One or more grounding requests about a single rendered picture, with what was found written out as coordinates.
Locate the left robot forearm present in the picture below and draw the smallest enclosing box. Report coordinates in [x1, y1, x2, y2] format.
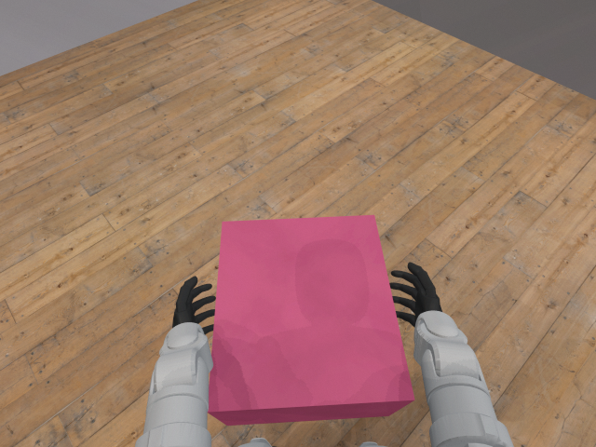
[135, 322, 213, 447]

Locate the right robot forearm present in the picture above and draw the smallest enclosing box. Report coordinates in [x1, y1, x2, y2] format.
[413, 310, 514, 447]

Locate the left robot hand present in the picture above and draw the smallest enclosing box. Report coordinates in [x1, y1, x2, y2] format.
[172, 276, 216, 334]

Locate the right robot hand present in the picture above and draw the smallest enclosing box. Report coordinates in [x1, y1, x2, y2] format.
[389, 263, 442, 327]

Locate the carton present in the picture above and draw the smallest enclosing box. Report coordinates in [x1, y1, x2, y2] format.
[208, 215, 415, 426]

